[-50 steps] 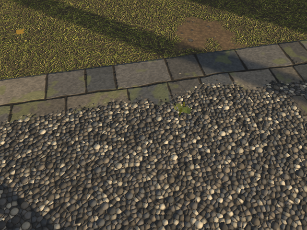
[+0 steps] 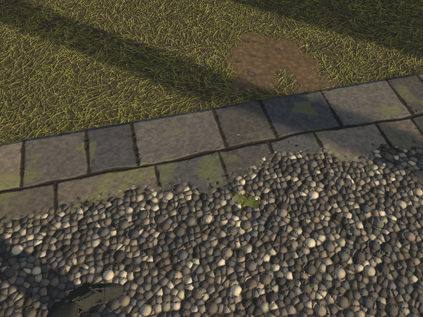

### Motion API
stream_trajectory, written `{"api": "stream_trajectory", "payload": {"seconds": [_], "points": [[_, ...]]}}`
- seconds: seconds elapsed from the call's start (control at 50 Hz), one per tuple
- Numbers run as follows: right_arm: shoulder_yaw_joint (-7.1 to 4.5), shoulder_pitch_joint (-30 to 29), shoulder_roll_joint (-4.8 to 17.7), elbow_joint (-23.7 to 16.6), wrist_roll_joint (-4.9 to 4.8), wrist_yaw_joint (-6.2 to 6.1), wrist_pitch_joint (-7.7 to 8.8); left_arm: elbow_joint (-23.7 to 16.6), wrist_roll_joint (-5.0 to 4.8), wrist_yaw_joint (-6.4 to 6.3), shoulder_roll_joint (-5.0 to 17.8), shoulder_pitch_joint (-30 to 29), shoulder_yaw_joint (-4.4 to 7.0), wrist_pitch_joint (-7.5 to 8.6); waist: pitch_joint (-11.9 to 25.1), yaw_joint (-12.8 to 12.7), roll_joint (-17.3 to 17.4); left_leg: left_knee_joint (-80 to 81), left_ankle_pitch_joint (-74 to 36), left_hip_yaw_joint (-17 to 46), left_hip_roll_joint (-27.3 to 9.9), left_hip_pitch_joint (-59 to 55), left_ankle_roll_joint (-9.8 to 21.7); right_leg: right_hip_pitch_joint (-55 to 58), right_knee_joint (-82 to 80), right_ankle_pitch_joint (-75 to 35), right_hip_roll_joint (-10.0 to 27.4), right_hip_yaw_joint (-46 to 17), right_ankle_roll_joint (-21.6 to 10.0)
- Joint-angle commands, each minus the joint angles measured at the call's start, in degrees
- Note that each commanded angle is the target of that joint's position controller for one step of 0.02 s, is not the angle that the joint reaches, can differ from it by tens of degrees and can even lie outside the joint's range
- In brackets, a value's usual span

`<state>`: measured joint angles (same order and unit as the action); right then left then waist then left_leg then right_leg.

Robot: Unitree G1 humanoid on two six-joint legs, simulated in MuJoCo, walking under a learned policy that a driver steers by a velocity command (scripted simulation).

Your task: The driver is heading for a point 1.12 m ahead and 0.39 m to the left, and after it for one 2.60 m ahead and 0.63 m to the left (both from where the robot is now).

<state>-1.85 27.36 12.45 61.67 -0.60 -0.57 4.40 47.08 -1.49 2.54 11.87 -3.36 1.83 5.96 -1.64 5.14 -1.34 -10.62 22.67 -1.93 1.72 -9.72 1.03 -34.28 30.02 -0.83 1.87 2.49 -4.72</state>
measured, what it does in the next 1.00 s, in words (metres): walks ahead, turning left: right foot, then left foot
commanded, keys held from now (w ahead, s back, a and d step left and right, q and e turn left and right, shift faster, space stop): w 0.30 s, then w+q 0.70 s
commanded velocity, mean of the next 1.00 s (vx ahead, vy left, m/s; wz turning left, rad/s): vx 0.49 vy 0.00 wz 0.28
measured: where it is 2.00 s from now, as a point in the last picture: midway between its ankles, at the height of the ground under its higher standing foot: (97, 159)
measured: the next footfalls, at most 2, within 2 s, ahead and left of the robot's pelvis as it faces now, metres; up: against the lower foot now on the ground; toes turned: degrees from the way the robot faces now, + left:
right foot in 0.04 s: +0.22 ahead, -0.11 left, +0.00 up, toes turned -2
left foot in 0.60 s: +0.52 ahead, +0.14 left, +0.00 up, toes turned +10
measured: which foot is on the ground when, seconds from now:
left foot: down 0.00-0.06, up 0.08-0.58, down 0.60-1.00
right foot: up 0.00-0.02, down 0.04-0.62, up 0.64-1.00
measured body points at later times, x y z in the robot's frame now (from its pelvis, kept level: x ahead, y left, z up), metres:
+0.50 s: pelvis +0.28 -0.01 +0.02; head +0.30 +0.00 +0.47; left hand +0.26 +0.26 -0.13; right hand +0.47 -0.24 -0.09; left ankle +0.47 +0.15 -0.68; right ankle +0.18 -0.11 -0.72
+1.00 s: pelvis +0.57 +0.07 +0.02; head +0.59 +0.09 +0.47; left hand +0.71 +0.37 -0.07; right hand +0.69 -0.19 -0.09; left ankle +0.48 +0.13 -0.72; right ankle +0.80 -0.03 -0.68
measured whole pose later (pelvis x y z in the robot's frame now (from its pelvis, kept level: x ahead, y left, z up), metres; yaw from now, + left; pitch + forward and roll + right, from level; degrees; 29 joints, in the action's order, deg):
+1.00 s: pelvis +0.57 +0.07 +0.02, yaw +19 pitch +3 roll +0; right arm -4.3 19.8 14.9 47.5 -1.4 -0.4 3.6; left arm 44.2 0.0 0.1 15.5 0.0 3.0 6.5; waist -0.8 4.4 -2.2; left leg -19.4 15.1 8.2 6.2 6.3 4.4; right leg -36.0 31.1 -3.6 3.0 -5.3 1.7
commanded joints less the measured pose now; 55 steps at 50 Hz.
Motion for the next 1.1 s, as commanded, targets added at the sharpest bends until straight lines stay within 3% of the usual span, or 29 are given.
{"api": "stream_trajectory", "payload": {"seconds": [0.02, 0.04, 0.06, 0.08, 0.1, 0.12, 0.14, 0.16, 0.2, 0.28, 0.38, 0.5, 0.56, 0.58, 0.6, 0.62, 0.64, 0.66, 0.68, 0.7, 0.72, 0.74, 0.8, 0.84, 0.92, 1.0, 1.06, 1.08, 1.1], "points": [[-1.96, -1.66, 9.69, -2.48, 0.51, -0.20, -0.56, -0.02, -0.14, -0.23, 10.19, 11.32, 3.78, 0.76, 6.02, -11.34, 8.18, -19.69, -62.35, 2.46, -13.50, 4.11, 6.00, 19.38, -0.50, 3.64, -4.37, 2.69, -3.74], [-1.28, -2.84, 8.53, -3.94, 1.02, 0.01, -0.58, 2.69, 0.41, -0.82, 13.46, 22.78, 4.90, 0.51, 13.64, -15.78, 5.88, -36.06, -50.83, 1.50, -11.12, 17.08, 4.33, 38.65, 1.73, 3.86, 3.07, -5.67, -7.05], [1.10, 5.32, -0.02, -4.46, 0.85, 0.97, 0.63, 4.31, 1.78, -0.89, 18.60, 29.65, 5.96, 0.34, 24.94, -11.94, -9.60, -60.96, -12.26, 1.73, 0.07, 40.91, 0.29, 61.89, -2.62, 15.12, 19.46, -35.17, -17.55], [0.51, 3.80, 2.99, -3.22, -0.67, 1.45, 2.52, 4.80, 1.66, -0.87, 13.58, 29.69, 4.47, 0.15, 27.29, -13.05, -9.71, -69.50, 8.16, 10.88, 1.61, 48.15, 1.61, 61.80, -12.49, 20.83, 21.33, -48.39, -17.71], [-0.84, -3.36, 7.78, -5.85, -2.18, 1.51, 3.44, 4.00, 0.83, -0.89, 10.75, 22.90, 3.54, 0.32, 15.49, -11.66, -7.95, -71.40, 5.10, 9.55, -2.41, 53.50, 2.75, 52.36, -13.83, 20.69, 18.91, -38.38, -13.48], [-1.04, -7.85, 8.65, -7.23, -2.30, 1.04, 3.69, 2.56, 0.73, -0.82, 8.53, 16.65, 2.71, 0.46, 9.50, -9.54, -2.46, -68.61, -1.09, 7.71, -5.87, 51.63, 3.08, 41.13, -15.72, 15.52, 16.76, -29.42, -11.22], [-1.51, -9.45, 8.21, -7.41, -1.50, 0.41, 3.25, 2.16, 1.21, -0.44, 6.81, 13.09, 2.10, 0.73, 5.71, -7.26, 0.84, -64.76, -4.81, 6.62, -8.00, 48.43, 2.90, 31.93, -17.64, 10.08, 14.45, -23.33, -9.83], [-1.81, -7.80, 6.92, -7.18, -0.77, 0.01, 2.28, 2.36, 1.82, -0.13, 5.76, 11.65, 1.72, 1.03, 4.12, -4.74, -0.20, -61.78, -7.11, 7.01, -9.89, 44.19, 2.91, 25.79, -19.67, 8.19, 12.20, -18.80, -8.85], [-1.58, -5.22, 3.93, -6.67, -0.60, -0.27, 0.73, 3.72, 1.78, 0.13, 5.74, 12.59, 1.70, 1.24, 2.77, -3.03, -2.06, -58.01, -7.59, 6.38, -10.78, 40.62, 2.32, 20.07, -22.15, 6.08, 10.44, -14.33, -9.39], [-2.32, -14.00, 5.47, -10.07, 0.29, -0.59, 0.13, 5.80, 1.86, -1.48, 8.96, 17.59, 2.29, 1.17, -0.59, -4.19, -1.35, -46.31, -17.90, 5.52, -11.73, 48.54, 0.34, 20.82, -24.61, 2.90, 9.89, -10.57, -9.57], [-1.78, -23.19, 4.09, -12.61, -0.24, 0.68, 0.61, 7.08, 1.47, -2.74, 10.34, 21.73, 2.45, 0.74, -1.27, -7.15, -1.47, -30.01, -30.70, 3.20, -9.27, 48.45, 0.57, 26.07, -25.15, 1.92, 9.09, -4.42, -6.53], [-1.18, -31.21, 4.20, -17.18, -0.90, 2.87, 0.57, 9.50, 1.22, -3.11, 10.70, 25.83, 2.92, -0.52, -3.86, -9.45, -0.72, -23.51, -24.36, 3.19, -7.30, 53.40, 3.06, 39.68, -21.12, -1.39, 13.67, -0.64, -5.09], [-1.84, -28.83, 5.94, -18.36, -0.70, 3.89, 0.67, 8.43, 0.99, -3.49, 12.59, 23.26, 3.53, -1.50, -1.06, -6.89, -2.78, -22.80, -15.89, -1.30, -3.82, 45.65, 5.49, 41.67, -12.88, -21.80, 14.10, 2.29, -3.23], [-2.85, -23.66, 7.57, -17.48, -0.61, 3.93, 0.59, 7.86, 1.01, -3.70, 13.18, 22.13, 3.66, -1.98, 2.57, -3.81, -3.44, -22.36, -14.94, -3.57, -1.21, 37.60, 6.64, 40.79, -5.28, -32.40, 13.13, 4.03, -2.19], [-4.66, -14.17, 10.50, -14.89, -0.73, 3.69, 0.47, 7.06, 1.26, -4.01, 12.49, 21.75, 3.30, -2.45, 7.72, 0.55, -2.23, -20.44, -16.77, -4.21, 1.54, 24.55, 8.37, 36.48, 7.14, -35.97, 10.44, 6.50, -0.34], [-6.64, -3.95, 16.38, -13.23, -0.55, 2.72, 0.09, 5.12, 2.19, -4.25, 11.31, 22.40, 2.48, -2.08, 14.55, 3.68, 5.24, -19.86, -17.54, 12.09, -8.62, 5.86, 12.84, 20.95, 26.92, -18.97, 7.58, 7.74, 2.31], [-6.97, -3.77, 19.29, -14.07, -1.15, 2.68, 0.12, 3.44, 2.39, -3.04, 3.69, 26.74, 0.02, 0.08, 21.21, -1.12, 19.13, -10.05, -6.74, 45.49, -21.81, -12.88, 23.93, -3.99, 47.89, 28.07, -5.91, 2.25, 5.97], [-5.44, -2.90, 14.58, -13.96, -0.53, 2.65, 0.15, 3.09, 0.71, -2.10, 9.18, 22.61, 1.19, 2.68, 22.62, 1.40, 12.14, -6.20, -4.57, 47.15, -20.90, -14.35, 21.19, -10.27, 51.79, 30.28, -2.82, -8.82, 3.57], [-4.84, -5.27, 11.74, -14.54, -0.12, 2.38, 0.31, 1.15, -1.03, -1.77, 11.18, 17.21, 1.70, 3.76, 15.53, 1.47, 9.61, -6.72, -8.96, 37.79, -18.71, -8.77, 18.41, -13.32, 51.04, 26.47, -0.29, -8.09, 2.21], [-4.40, -9.90, 10.69, -15.73, -0.07, 2.50, 0.58, 0.58, -0.45, -2.16, 10.63, 15.03, 1.63, 4.05, 10.08, -1.03, 2.31, -5.96, -15.80, 30.61, -16.34, 0.95, 16.86, -11.39, 45.88, 21.93, 2.39, -7.56, 2.08], [-3.87, -13.29, 9.06, -16.91, 0.22, 2.44, 0.68, 0.54, 1.00, -2.77, 10.98, 14.38, 2.27, 3.60, 7.91, -3.14, 0.26, -4.87, -20.80, 26.45, -14.86, 8.43, 16.06, -7.51, 40.90, 19.48, 4.28, -7.34, 2.50], [-3.65, -15.03, 8.70, -17.70, 0.65, 2.35, 0.71, 0.05, 1.46, -2.94, 10.67, 15.03, 2.51, 2.80, 6.46, -5.08, 1.78, -3.56, -24.54, 24.74, -13.63, 14.08, 16.40, -3.48, 38.50, 18.96, 5.16, -7.62, 3.11], [-3.97, -14.19, 9.87, -18.00, -0.08, 1.48, 0.78, -1.12, 2.16, -3.28, 8.78, 14.63, 2.60, 0.94, 4.11, -6.51, 2.77, -1.05, -27.96, 19.71, -11.07, 20.75, 16.23, -1.50, 29.61, 16.03, 5.00, -6.16, 5.58], [-4.45, -11.87, 11.52, -17.81, -0.34, 0.63, 0.69, -3.01, 2.45, -3.48, 8.11, 9.93, 2.45, 0.53, 2.54, -5.27, 2.99, -0.43, -28.53, 17.70, -9.88, 22.40, 15.40, -2.67, 21.18, 9.17, 3.88, -5.40, 7.07], [-4.54, -8.64, 11.50, -17.43, -0.65, -0.10, 0.00, -5.67, 1.81, -2.87, 6.52, 1.77, 1.81, 0.99, 1.39, -2.15, 5.65, -1.55, -21.88, 15.50, -6.67, 24.54, 11.84, 2.50, 4.39, -4.41, 0.06, -4.64, 6.99], [-4.50, -5.73, 11.07, -16.63, -1.07, -0.31, -0.57, -8.06, 1.11, -2.00, 8.47, -2.05, 2.17, 1.73, 1.26, -0.98, 6.60, -5.84, -18.58, 20.77, -8.92, 19.32, 10.80, 4.26, -1.80, -3.87, -1.28, -6.38, 6.07], [-4.76, -6.51, 11.52, -17.36, -0.72, -0.85, -1.27, -8.10, 0.94, -1.51, 10.53, 0.72, 2.90, 2.66, 2.04, -3.22, 8.49, -11.28, -20.87, 25.23, -10.42, 15.61, 9.82, 8.70, -4.16, 3.22, -1.69, -6.58, 4.33], [-4.50, -7.48, 10.78, -18.03, -0.62, -0.85, -1.46, -6.94, 1.13, -1.69, 11.45, 5.38, 3.50, 2.92, 3.99, -5.75, 8.72, -15.10, -24.08, 24.94, -8.63, 16.14, 8.76, 15.19, -6.33, 3.52, -2.07, -5.50, 3.02], [-3.63, -8.59, 8.50, -19.15, -0.24, -0.58, -1.34, -5.74, 1.96, -2.01, 13.53, 12.66, 4.34, 3.17, 9.92, -9.27, 7.14, -25.00, -24.89, 22.36, -5.51, 20.11, 7.02, 27.68, -4.96, 3.45, 2.22, -8.48, 0.33]]}}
